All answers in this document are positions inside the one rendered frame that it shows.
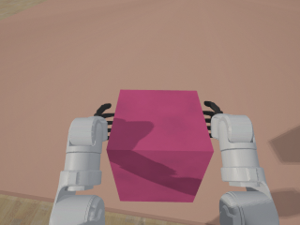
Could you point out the right robot hand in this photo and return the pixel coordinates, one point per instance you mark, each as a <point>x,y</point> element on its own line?
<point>216,110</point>

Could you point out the right robot upper arm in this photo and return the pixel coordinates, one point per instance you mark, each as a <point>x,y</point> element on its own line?
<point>246,208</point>

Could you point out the carton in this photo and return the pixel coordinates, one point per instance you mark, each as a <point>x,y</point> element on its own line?
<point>159,146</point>

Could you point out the robot right forearm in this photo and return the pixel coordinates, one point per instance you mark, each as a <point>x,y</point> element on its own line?
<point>240,163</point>

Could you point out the left robot upper arm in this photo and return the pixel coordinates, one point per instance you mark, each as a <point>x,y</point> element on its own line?
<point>79,210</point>

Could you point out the left robot hand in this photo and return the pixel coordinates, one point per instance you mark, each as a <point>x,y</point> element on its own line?
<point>100,111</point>

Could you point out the robot left forearm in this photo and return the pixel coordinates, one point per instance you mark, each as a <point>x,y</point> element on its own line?
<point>83,153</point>

